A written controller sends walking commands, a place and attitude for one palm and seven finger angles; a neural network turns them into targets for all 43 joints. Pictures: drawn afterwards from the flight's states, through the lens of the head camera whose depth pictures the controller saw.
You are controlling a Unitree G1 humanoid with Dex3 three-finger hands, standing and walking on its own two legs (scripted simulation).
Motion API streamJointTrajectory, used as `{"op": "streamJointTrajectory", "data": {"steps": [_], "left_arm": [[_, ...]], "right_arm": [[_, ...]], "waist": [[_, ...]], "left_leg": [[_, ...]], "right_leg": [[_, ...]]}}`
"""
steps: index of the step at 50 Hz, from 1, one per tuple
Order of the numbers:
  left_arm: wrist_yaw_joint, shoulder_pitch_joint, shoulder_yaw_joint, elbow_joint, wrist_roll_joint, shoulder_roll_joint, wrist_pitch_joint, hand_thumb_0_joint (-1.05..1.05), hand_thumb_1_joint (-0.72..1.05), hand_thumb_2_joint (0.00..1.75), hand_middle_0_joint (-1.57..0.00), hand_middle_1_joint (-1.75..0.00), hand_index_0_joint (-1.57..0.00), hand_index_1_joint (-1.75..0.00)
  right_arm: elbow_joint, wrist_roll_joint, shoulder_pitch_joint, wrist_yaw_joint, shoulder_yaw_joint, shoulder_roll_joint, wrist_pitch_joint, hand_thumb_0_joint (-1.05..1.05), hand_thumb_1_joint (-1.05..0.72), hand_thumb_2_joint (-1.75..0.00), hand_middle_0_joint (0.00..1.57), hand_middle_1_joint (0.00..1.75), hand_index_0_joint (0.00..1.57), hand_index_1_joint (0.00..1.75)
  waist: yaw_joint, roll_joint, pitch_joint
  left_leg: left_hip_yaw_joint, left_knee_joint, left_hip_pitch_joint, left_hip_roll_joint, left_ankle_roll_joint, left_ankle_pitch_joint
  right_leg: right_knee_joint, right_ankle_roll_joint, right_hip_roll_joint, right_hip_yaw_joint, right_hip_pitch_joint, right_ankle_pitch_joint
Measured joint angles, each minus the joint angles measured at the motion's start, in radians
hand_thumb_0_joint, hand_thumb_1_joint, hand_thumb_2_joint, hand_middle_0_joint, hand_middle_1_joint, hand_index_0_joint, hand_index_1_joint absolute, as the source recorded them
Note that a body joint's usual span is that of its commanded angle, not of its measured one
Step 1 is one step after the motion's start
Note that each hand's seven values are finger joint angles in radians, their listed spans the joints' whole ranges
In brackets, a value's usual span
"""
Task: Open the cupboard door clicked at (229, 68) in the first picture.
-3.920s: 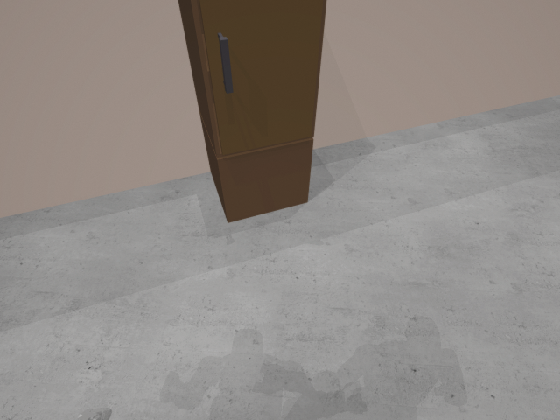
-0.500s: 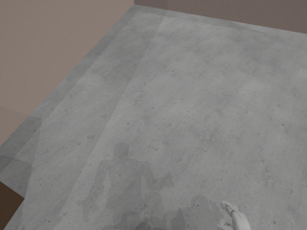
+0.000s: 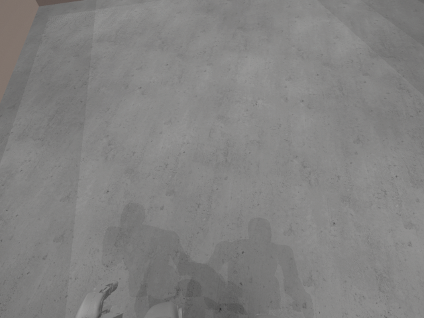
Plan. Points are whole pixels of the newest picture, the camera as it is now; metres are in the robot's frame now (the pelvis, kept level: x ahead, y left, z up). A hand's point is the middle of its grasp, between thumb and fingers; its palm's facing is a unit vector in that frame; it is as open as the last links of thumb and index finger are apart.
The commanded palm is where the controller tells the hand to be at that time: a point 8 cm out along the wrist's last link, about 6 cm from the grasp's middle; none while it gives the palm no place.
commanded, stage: turn to face it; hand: left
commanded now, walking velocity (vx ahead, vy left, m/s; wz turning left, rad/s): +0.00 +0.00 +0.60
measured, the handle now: out of the picture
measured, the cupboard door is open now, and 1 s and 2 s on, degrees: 0 0 0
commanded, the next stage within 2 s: none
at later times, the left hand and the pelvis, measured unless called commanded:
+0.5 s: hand out of the picture +0.03 +0.22 -0.16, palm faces +0.25 -0.94 -0.22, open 7.4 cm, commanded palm none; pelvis +0.01 +0.01 +0.01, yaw +13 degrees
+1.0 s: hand out of the picture -0.07 +0.15 -0.15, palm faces +0.54 -0.80 -0.25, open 7.4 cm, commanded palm none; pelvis -0.01 -0.04 +0.01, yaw +33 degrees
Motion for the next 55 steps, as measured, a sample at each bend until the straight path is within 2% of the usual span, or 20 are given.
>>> {"op": "streamJointTrajectory", "data": {"steps": [2, 5, 11, 13, 14, 16, 18, 21, 26, 30, 33, 34, 35, 37, 40, 43, 47, 52, 54, 55], "left_arm": [[0.008, -0.001, -0.010, 0.015, 0.002, -0.009, 0.002, 0.01, 0.91, 0.89, -0.20, -0.30, -0.20, -0.30], [0.010, -0.002, -0.030, 0.041, 0.004, -0.028, 0.000, 0.01, 0.91, 0.89, -0.20, -0.30, -0.20, -0.30], [0.009, -0.002, -0.048, 0.063, 0.000, -0.069, 0.004, 0.01, 0.91, 0.89, -0.21, -0.30, -0.20, -0.30], [0.008, 0.008, -0.042, 0.064, -0.005, -0.071, 0.013, 0.01, 0.90, 0.89, -0.21, -0.30, -0.21, -0.30], [0.009, 0.016, -0.035, 0.064, -0.007, -0.068, 0.020, 0.01, 0.90, 0.89, -0.21, -0.30, -0.21, -0.30], [0.011, 0.035, -0.023, 0.068, -0.006, -0.062, 0.035, 0.01, 0.91, 0.89, -0.21, -0.30, -0.20, -0.30], [0.008, 0.051, -0.010, 0.079, -0.003, -0.051, 0.044, 0.01, 0.91, 0.89, -0.21, -0.30, -0.20, -0.30], [0.005, 0.074, 0.007, 0.090, -0.003, -0.031, 0.047, 0.01, 0.91, 0.89, -0.20, -0.30, -0.20, -0.30], [0.009, 0.089, 0.023, 0.092, -0.006, 0.002, 0.053, 0.01, 0.91, 0.89, -0.20, -0.30, -0.20, -0.30], [0.012, 0.078, 0.023, 0.074, -0.011, 0.015, 0.050, 0.01, 0.91, 0.89, -0.20, -0.30, -0.20, -0.30], [0.011, 0.075, 0.016, 0.049, -0.014, 0.016, 0.037, 0.01, 0.91, 0.89, -0.20, -0.30, -0.20, -0.30], [0.011, 0.082, 0.013, 0.036, -0.011, 0.018, 0.028, 0.01, 0.91, 0.89, -0.20, -0.30, -0.20, -0.30], [0.013, 0.083, 0.010, 0.032, -0.005, 0.011, 0.021, 0.01, 0.91, 0.89, -0.20, -0.30, -0.20, -0.30], [0.016, 0.093, -0.002, 0.025, 0.000, -0.003, 0.019, 0.01, 0.91, 0.89, -0.20, -0.30, -0.20, -0.30], [0.016, 0.114, -0.014, 0.023, 0.004, -0.014, 0.016, 0.01, 0.91, 0.89, -0.20, -0.30, -0.20, -0.30], [0.014, 0.123, -0.024, 0.024, 0.008, -0.020, 0.013, 0.01, 0.91, 0.89, -0.20, -0.30, -0.20, -0.30], [0.008, 0.133, -0.035, 0.020, 0.011, -0.023, 0.007, 0.01, 0.91, 0.89, -0.21, -0.30, -0.20, -0.30], [0.003, 0.150, -0.030, 0.022, 0.014, -0.007, 0.010, 0.01, 0.90, 0.89, -0.21, -0.30, -0.21, -0.30], [0.000, 0.165, -0.022, 0.025, 0.008, 0.008, 0.015, 0.01, 0.90, 0.89, -0.21, -0.30, -0.21, -0.30], [-0.002, 0.168, -0.015, 0.029, 0.004, 0.020, 0.021, 0.01, 0.90, 0.89, -0.21, -0.30, -0.21, -0.30]], "right_arm": [[0.003, -0.001, -0.004, -0.001, 0.008, 0.009, -0.004, 0.01, -0.91, -0.90, 0.19, 0.30, 0.20, 0.29], [0.011, 0.002, 0.002, 0.001, 0.022, 0.034, -0.010, 0.01, -0.91, -0.90, 0.19, 0.30, 0.20, 0.29], [0.035, 0.005, 0.021, 0.017, 0.045, 0.096, -0.011, 0.01, -0.91, -0.90, 0.19, 0.30, 0.20, 0.29], [0.035, 0.003, 0.022, 0.023, 0.045, 0.113, -0.014, 0.01, -0.91, -0.90, 0.19, 0.30, 0.20, 0.29], [0.031, 0.000, 0.019, 0.025, 0.046, 0.123, -0.015, 0.01, -0.91, -0.90, 0.20, 0.30, 0.20, 0.29], [0.020, -0.008, 0.010, 0.020, 0.045, 0.131, -0.023, 0.01, -0.92, -0.90, 0.20, 0.30, 0.20, 0.29], [0.009, -0.008, 0.003, 0.016, 0.040, 0.129, -0.031, 0.01, -0.92, -0.90, 0.20, 0.30, 0.20, 0.30], [-0.003, -0.007, -0.009, 0.013, 0.033, 0.116, -0.038, 0.01, -0.92, -0.90, 0.20, 0.30, 0.20, 0.30], [-0.023, -0.005, -0.030, 0.014, 0.016, 0.079, -0.036, 0.01, -0.91, -0.90, 0.20, 0.30, 0.20, 0.30], [-0.034, -0.007, -0.049, 0.020, 0.001, 0.042, -0.021, 0.01, -0.91, -0.90, 0.20, 0.30, 0.20, 0.30], [-0.045, -0.005, -0.059, 0.026, -0.011, 0.016, -0.006, 0.01, -0.91, -0.90, 0.20, 0.30, 0.20, 0.30], [-0.052, -0.002, -0.058, 0.029, -0.016, 0.009, -0.001, 0.01, -0.91, -0.90, 0.20, 0.30, 0.20, 0.30], [-0.054, 0.000, -0.065, 0.030, -0.023, -0.002, 0.006, 0.01, -0.91, -0.90, 0.20, 0.30, 0.20, 0.30], [-0.054, -0.004, -0.076, 0.033, -0.033, -0.020, 0.020, 0.01, -0.91, -0.90, 0.20, 0.30, 0.20, 0.30], [-0.061, -0.006, -0.097, 0.044, -0.036, -0.033, 0.026, 0.01, -0.91, -0.90, 0.20, 0.30, 0.20, 0.29], [-0.074, -0.004, -0.115, 0.051, -0.033, -0.032, 0.024, 0.01, -0.91, -0.90, 0.19, 0.30, 0.20, 0.29], [-0.078, -0.001, -0.143, 0.056, -0.022, -0.024, 0.030, 0.01, -0.91, -0.90, 0.19, 0.30, 0.20, 0.29], [-0.090, 0.005, -0.183, 0.059, -0.001, -0.007, 0.022, 0.01, -0.91, -0.90, 0.19, 0.30, 0.20, 0.29], [-0.105, 0.005, -0.189, 0.061, 0.007, -0.003, 0.008, 0.01, -0.91, -0.90, 0.19, 0.30, 0.20, 0.29], [-0.112, 0.003, -0.194, 0.061, 0.009, 0.001, -0.003, 0.01, -0.91, -0.90, 0.19, 0.30, 0.20, 0.29]], "waist": [[-0.009, -0.002, -0.017], [-0.019, -0.009, -0.045], [-0.009, -0.037, -0.068], [-0.005, -0.057, -0.070], [0.002, -0.072, -0.069], [0.008, -0.081, -0.065], [0.010, -0.080, -0.057], [0.020, -0.074, -0.046], [0.023, -0.051, -0.036], [0.019, -0.028, -0.036], [0.021, -0.016, -0.046], [0.026, -0.019, -0.056], [0.032, -0.008, -0.056], [0.036, 0.004, -0.058], [0.037, -0.005, -0.056], [0.034, -0.025, -0.046], [0.046, -0.049, -0.030], [0.076, -0.078, -0.010], [0.081, -0.088, -0.012], [0.080, -0.098, -0.011]], "left_leg": [[-0.030, 0.006, -0.026, -0.018, 0.000, 0.050], [-0.045, -0.110, -0.008, -0.038, 0.007, 0.091], [-0.005, -0.414, 0.116, -0.061, 0.021, 0.161], [0.000, -0.467, 0.135, -0.079, 0.076, 0.175], [-0.002, -0.460, 0.125, -0.092, 0.099, 0.164], [-0.007, -0.470, 0.111, -0.106, 0.122, 0.167], [-0.019, -0.514, 0.112, -0.119, 0.124, 0.200], [-0.039, -0.591, 0.124, -0.137, 0.129, 0.252], [-0.093, -0.651, 0.121, -0.154, 0.121, 0.306], [-0.148, -0.647, 0.100, -0.166, 0.103, 0.326], [-0.192, -0.623, 0.075, -0.184, 0.081, 0.331], [-0.200, -0.597, 0.057, -0.196, 0.073, 0.323], [-0.207, -0.533, 0.030, -0.197, 0.062, 0.247], [-0.184, -0.333, -0.033, -0.201, 0.052, 0.109], [-0.129, -0.080, -0.095, -0.179, 0.035, 0.105], [-0.090, -0.021, -0.090, -0.145, 0.013, 0.115], [-0.064, -0.126, -0.026, -0.116, 0.002, 0.090], [-0.021, -0.361, 0.092, -0.112, 0.017, 0.077], [0.000, -0.513, 0.162, -0.117, 0.033, 0.174], [0.002, -0.539, 0.168, -0.128, 0.076, 0.181]], "right_leg": [[-0.045, -0.002, 0.007, 0.002, 0.028, 0.020], [-0.092, -0.003, 0.009, -0.010, 0.068, 0.033], [-0.070, 0.016, -0.008, -0.081, 0.104, -0.005], [-0.018, 0.030, -0.030, -0.105, 0.086, -0.038], [0.019, 0.044, -0.041, -0.100, 0.067, -0.070], [0.178, 0.061, -0.039, -0.055, -0.002, -0.168], [0.332, 0.071, -0.034, -0.011, -0.065, -0.170], [0.397, 0.086, -0.038, 0.030, -0.103, -0.138], [0.309, 0.103, -0.038, 0.064, -0.085, -0.145], [0.183, 0.100, -0.024, 0.072, -0.037, -0.142], [0.001, 0.090, -0.011, 0.063, 0.041, -0.070], [-0.085, 0.073, -0.017, 0.060, 0.075, -0.052], [-0.088, 0.055, -0.015, 0.048, 0.077, -0.037], [-0.074, 0.037, -0.026, 0.017, 0.086, -0.025], [-0.101, 0.032, -0.052, -0.018, 0.120, -0.009], [-0.114, 0.033, -0.080, -0.055, 0.141, -0.006], [-0.108, 0.039, -0.113, -0.106, 0.145, -0.015], [-0.055, 0.061, -0.152, -0.164, 0.122, -0.043], [0.003, 0.079, -0.172, -0.186, 0.098, -0.073], [0.066, 0.088, -0.187, -0.175, 0.066, -0.091]]}}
